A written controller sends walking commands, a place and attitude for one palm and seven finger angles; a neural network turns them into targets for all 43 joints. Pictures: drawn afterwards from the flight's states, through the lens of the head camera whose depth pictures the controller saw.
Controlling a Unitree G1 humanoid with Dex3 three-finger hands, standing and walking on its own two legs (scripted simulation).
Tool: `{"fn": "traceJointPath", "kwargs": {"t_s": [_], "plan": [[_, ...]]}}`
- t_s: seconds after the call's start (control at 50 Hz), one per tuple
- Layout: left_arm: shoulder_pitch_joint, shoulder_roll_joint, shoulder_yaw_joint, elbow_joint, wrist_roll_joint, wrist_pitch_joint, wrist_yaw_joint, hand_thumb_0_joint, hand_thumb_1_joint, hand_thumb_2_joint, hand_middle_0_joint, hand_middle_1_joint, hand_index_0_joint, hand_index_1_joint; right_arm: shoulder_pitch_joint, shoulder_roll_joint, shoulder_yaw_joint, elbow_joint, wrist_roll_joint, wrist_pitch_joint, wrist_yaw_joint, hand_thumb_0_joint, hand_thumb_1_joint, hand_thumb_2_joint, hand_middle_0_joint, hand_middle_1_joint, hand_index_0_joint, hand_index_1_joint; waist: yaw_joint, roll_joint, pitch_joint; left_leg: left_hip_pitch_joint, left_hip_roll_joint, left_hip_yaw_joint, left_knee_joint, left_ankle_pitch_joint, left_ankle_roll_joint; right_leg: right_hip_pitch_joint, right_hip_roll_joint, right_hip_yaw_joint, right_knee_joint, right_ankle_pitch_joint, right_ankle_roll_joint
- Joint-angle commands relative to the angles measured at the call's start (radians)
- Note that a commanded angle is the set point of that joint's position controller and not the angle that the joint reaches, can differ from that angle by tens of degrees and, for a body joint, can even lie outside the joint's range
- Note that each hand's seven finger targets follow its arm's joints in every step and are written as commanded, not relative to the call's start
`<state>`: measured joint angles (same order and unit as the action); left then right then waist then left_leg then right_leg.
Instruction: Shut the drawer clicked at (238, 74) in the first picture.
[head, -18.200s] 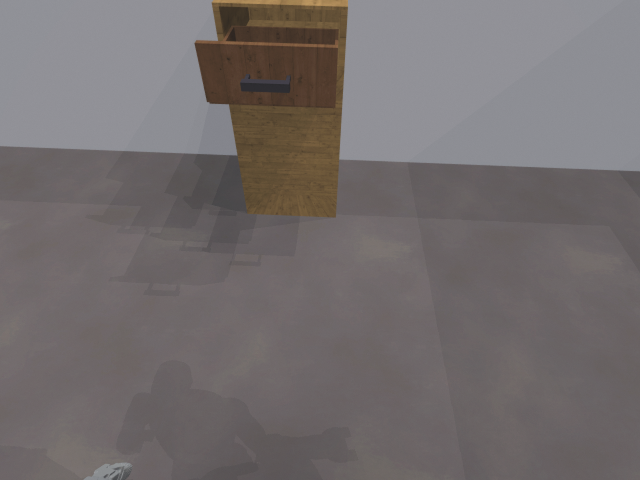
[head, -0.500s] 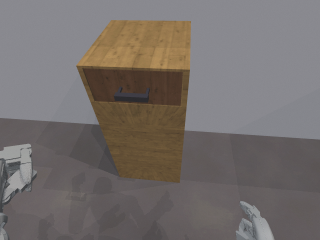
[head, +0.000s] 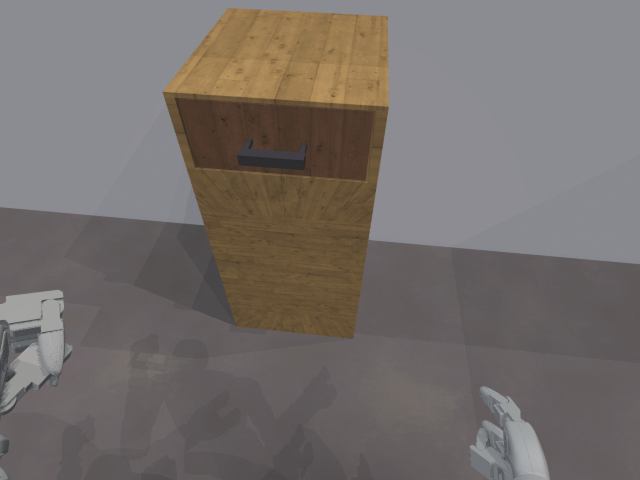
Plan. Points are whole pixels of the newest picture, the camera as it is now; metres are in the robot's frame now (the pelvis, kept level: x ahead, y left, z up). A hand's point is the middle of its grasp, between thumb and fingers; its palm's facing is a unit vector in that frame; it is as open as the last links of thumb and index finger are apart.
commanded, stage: step back with the hand held close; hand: left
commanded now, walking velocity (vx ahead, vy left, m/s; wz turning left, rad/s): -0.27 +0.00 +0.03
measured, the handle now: (274, 152) +0.67 +0.14 +0.03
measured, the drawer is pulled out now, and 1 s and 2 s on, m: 0.00 0.00 0.00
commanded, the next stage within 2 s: stop stepping back and stand still in 0.72 s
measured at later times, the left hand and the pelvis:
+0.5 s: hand (132, 413) +0.14 +0.16 +0.16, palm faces +0.13 -0.83 -0.55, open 3.3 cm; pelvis -0.08 -0.04 +0.00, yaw -2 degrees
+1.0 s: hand out of the picture -0.05 +0.15 +0.18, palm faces +0.31 -0.77 -0.55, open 3.3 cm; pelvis -0.23 -0.09 +0.00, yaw +1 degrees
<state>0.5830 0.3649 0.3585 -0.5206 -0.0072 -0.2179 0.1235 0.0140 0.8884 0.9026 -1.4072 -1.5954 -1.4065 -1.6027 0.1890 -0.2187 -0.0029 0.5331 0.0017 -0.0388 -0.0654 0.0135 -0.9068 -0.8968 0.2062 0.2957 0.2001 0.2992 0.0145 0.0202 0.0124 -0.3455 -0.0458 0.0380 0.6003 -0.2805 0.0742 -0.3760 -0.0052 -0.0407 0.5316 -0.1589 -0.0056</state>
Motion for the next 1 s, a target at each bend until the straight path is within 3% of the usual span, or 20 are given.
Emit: {"fn": "traceJointPath", "kwargs": {"t_s": [0.0,0.06,0.1,0.14,0.26,0.32,0.38,0.46,0.5,0.52,0.6,0.66,0.7,0.72,0.76,0.82,0.9,0.92,0.94,0.98], "plan": [[-0.053,0.184,0.112,-0.265,-0.009,-0.078,0.036,0.0,0.9,0.9,-1.4,-1.6,-1.4,-1.6,-0.043,-0.132,-0.058,-0.14,-0.004,-0.056,-0.005,0.0,-0.9,-0.9,0.2,0.3,0.2,0.3,-0.037,-0.11,-0.051,-0.07,0.074,-0.138,-0.05,-0.203,-0.008,0.001,-0.159,0.249,-0.228,-0.332,-0.053],[-0.02,0.197,0.127,-0.33,-0.009,-0.098,0.05,0.0,0.9,0.9,-1.4,-1.6,-1.4,-1.6,-0.047,-0.143,-0.051,-0.139,-0.009,-0.071,-0.011,0.0,-0.9,-0.9,0.2,0.3,0.2,0.3,-0.04,0.064,-0.097,-0.09,0.129,-0.214,-0.212,-0.216,0.009,0.059,-0.078,0.141,-0.089,-0.231,-0.016],[-0.002,0.2,0.16,-0.33,0.014,-0.104,0.052,0.0,0.9,0.9,-1.4,-1.6,-1.4,-1.6,-0.074,-0.153,-0.052,-0.146,-0.011,-0.088,-0.022,0.0,-0.9,-0.9,0.2,0.3,0.2,0.3,-0.019,0.25,-0.1,-0.363,0.276,-0.386,-0.455,-0.396,0.059,0.318,0.049,0.066,0.24,-0.088,0.028],[-0.003,0.202,0.173,-0.31,0.031,-0.107,0.047,0.0,0.9,0.9,-1.4,-1.6,-1.4,-1.6,-0.065,-0.138,-0.062,-0.146,-0.014,-0.097,-0.019,0.0,-0.9,-0.9,0.2,0.3,0.2,0.3,-0.013,0.231,-0.094,-0.45,0.323,-0.387,-0.474,-0.419,0.086,0.369,0.064,0.083,0.37,-0.107,0.031],[0.063,0.162,0.131,-0.242,-0.015,-0.126,0.017,0.0,0.9,0.9,-1.4,-1.6,-1.4,-1.6,-0.04,-0.136,-0.063,-0.081,-0.026,-0.13,-0.007,0.0,-0.9,-0.9,0.2,0.3,0.2,0.3,-0.018,0.096,-0.066,-0.067,0.255,-0.307,-0.313,0.184,0.053,0.153,0.068,0.064,0.024,-0.172,0.014],[0.029,0.183,0.114,-0.277,-0.026,-0.149,0.002,0.0,0.9,0.9,-1.4,-1.6,-1.4,-1.6,-0.022,-0.139,-0.062,-0.027,-0.035,-0.143,0.011,0.0,-0.9,-0.9,0.2,0.3,0.2,0.3,-0.01,0.15,-0.236,0.36,0.243,-0.235,-0.185,0.877,0.015,0.024,0.061,0.06,-0.048,-0.102,0.014],[0.064,0.217,0.141,-0.363,-0.036,-0.142,-0.002,0.0,0.9,0.9,-1.4,-1.6,-1.4,-1.6,-0.02,-0.13,-0.064,-0.041,-0.036,-0.128,0.035,0.0,-0.9,-0.9,0.2,0.3,0.2,0.3,0.0,0.185,-0.44,0.585,0.243,-0.193,-0.118,1.07,0.014,0.014,0.064,0.07,-0.046,-0.114,0.026],[0.189,0.307,0.267,-0.437,-0.082,-0.123,0.002,0.0,0.9,0.9,-1.4,-1.6,-1.4,-1.6,-0.092,-0.114,-0.049,-0.139,0.002,-0.08,0.035,0.0,-0.9,-0.9,0.2,0.3,0.2,0.3,0.023,-0.021,-0.472,0.351,0.178,-0.068,-0.053,0.731,-0.012,0.199,-0.021,0.085,-0.149,0.393,0.076],[0.239,0.334,0.335,-0.342,-0.085,-0.109,0.007,0.0,0.9,0.9,-1.4,-1.6,-1.4,-1.6,-0.156,-0.089,-0.034,-0.187,0.033,-0.042,0.016,0.0,-0.9,-0.9,0.2,0.3,0.2,0.3,0.03,-0.285,-0.346,-0.036,0.044,0.03,0.107,0.058,-0.066,0.325,-0.208,0.164,-0.143,1.001,0.105],[0.253,0.306,0.328,-0.275,-0.081,-0.093,0.006,0.0,0.9,0.9,-1.4,-1.6,-1.4,-1.6,-0.181,-0.088,-0.03,-0.192,0.046,-0.034,0.01,0.0,-0.9,-0.9,0.2,0.3,0.2,0.3,0.031,-0.306,-0.267,-0.172,0.005,-0.022,0.238,-0.163,-0.066,0.308,-0.264,0.186,-0.133,1.083,0.117],[0.149,0.222,0.226,-0.127,-0.065,-0.052,-0.007,0.0,0.9,0.9,-1.4,-1.6,-1.4,-1.6,-0.187,-0.063,-0.014,-0.119,0.01,-0.02,-0.018,0.0,-0.9,-0.9,0.2,0.3,0.2,0.3,-0.005,-0.09,-0.098,-0.143,0.035,-0.003,0.166,-0.093,-0.079,0.183,-0.229,0.161,-0.114,0.988,0.007],[0.031,0.167,0.097,-0.15,-0.05,-0.041,-0.004,0.0,0.9,0.9,-1.4,-1.6,-1.4,-1.6,-0.122,-0.102,-0.026,-0.078,0.005,0.0,-0.032,0.0,-0.9,-0.9,0.2,0.3,0.2,0.3,-0.048,-0.017,-0.096,0.055,0.016,0.036,-0.092,0.181,-0.071,0.151,-0.105,0.071,-0.087,0.847,0.071],[-0.018,0.167,0.055,-0.198,-0.049,-0.04,-0.001,0.0,0.9,0.9,-1.4,-1.6,-1.4,-1.6,-0.087,-0.139,-0.046,-0.083,0.021,0.001,-0.033,0.0,-0.9,-0.9,0.2,0.3,0.2,0.3,-0.04,0.031,-0.168,0.228,0.17,-0.081,-0.221,0.656,-0.003,0.096,-0.03,0.061,0.037,0.467,0.133],[-0.008,0.172,0.048,-0.231,-0.045,-0.043,-0.001,0.0,0.9,0.9,-1.4,-1.6,-1.4,-1.6,-0.06,-0.148,-0.058,-0.098,0.019,-0.008,-0.019,0.0,-0.9,-0.9,0.2,0.3,0.2,0.3,-0.026,0.059,-0.226,0.329,0.274,-0.174,-0.222,0.809,0.054,0.002,0.008,0.098,0.158,0.064,0.132],[0.006,0.205,0.081,-0.283,-0.037,-0.072,0.011,0.0,0.9,0.9,-1.4,-1.6,-1.4,-1.6,-0.049,-0.133,-0.073,-0.102,-0.002,-0.056,0.003,0.0,-0.9,-0.9,0.2,0.3,0.2,0.3,-0.011,0.084,-0.236,0.33,0.363,-0.263,-0.241,0.788,0.119,-0.104,0.042,0.149,0.357,-0.373,0.075],[0.048,0.256,0.159,-0.393,-0.04,-0.048,0.019,0.0,0.9,0.9,-1.4,-1.6,-1.4,-1.6,-0.068,-0.13,-0.06,-0.128,-0.01,-0.095,0.007,0.0,-0.9,-0.9,0.2,0.3,0.2,0.3,0.011,0.176,-0.231,0.118,0.346,-0.233,-0.294,0.543,0.114,0.064,0.009,0.124,0.372,-0.324,0.028],[0.154,0.258,0.219,-0.361,-0.034,-0.03,0.04,0.0,0.9,0.9,-1.4,-1.6,-1.4,-1.6,-0.097,-0.114,-0.051,-0.174,0.016,-0.088,0.003,0.0,-0.9,-0.9,0.2,0.3,0.2,0.3,0.011,0.09,-0.112,-0.285,0.154,-0.078,-0.241,-0.312,-0.007,0.372,-0.004,0.052,-0.012,-0.257,0.011],[0.137,0.263,0.219,-0.325,-0.03,-0.032,0.041,0.0,0.9,0.9,-1.4,-1.6,-1.4,-1.6,-0.099,-0.098,-0.057,-0.171,0.015,-0.077,0.002,0.0,-0.9,-0.9,0.2,0.3,0.2,0.3,0.0,-0.102,-0.058,-0.224,0.038,-0.007,-0.001,-0.293,-0.067,0.179,-0.112,0.252,-0.25,-0.5,-0.05],[0.094,0.257,0.209,-0.287,-0.037,-0.027,0.042,0.0,0.9,0.9,-1.4,-1.6,-1.4,-1.6,-0.106,-0.107,-0.063,-0.158,0.012,-0.068,-0.002,0.0,-0.9,-0.9,0.2,0.3,0.2,0.3,-0.003,-0.272,0.009,-0.141,-0.011,-0.038,0.374,-0.213,-0.099,-0.146,-0.339,0.616,-0.476,-0.789,-0.159],[-0.063,0.209,0.169,-0.218,-0.036,-0.035,0.039,0.0,0.9,0.9,-1.4,-1.6,-1.4,-1.6,-0.068,-0.117,-0.067,-0.076,-0.011,-0.063,0.003,0.0,-0.9,-0.9,0.2,0.3,0.2,0.3,-0.04,-0.224,0.015,-0.142,0.047,-0.097,0.583,-0.118,-0.098,-0.22,-0.374,0.548,-0.475,-0.746,-0.163]]}}
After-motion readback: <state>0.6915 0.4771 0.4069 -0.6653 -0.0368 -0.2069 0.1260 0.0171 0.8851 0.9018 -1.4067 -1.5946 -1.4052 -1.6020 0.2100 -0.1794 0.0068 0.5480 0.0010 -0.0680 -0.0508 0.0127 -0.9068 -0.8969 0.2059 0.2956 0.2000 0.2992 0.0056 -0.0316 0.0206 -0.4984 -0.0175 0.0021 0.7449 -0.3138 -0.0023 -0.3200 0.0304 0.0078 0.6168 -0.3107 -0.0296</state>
